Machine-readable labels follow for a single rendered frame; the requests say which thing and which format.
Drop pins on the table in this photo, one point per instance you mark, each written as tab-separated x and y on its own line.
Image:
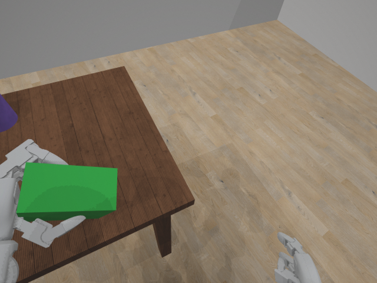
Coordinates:
98	120

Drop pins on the robot left hand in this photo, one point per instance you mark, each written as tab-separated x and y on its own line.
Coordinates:
11	172

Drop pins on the robot right hand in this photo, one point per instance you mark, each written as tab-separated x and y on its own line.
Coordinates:
301	267

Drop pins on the left robot forearm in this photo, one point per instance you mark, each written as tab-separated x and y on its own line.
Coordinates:
9	269

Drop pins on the sponge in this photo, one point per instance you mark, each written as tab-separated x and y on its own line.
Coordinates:
54	192

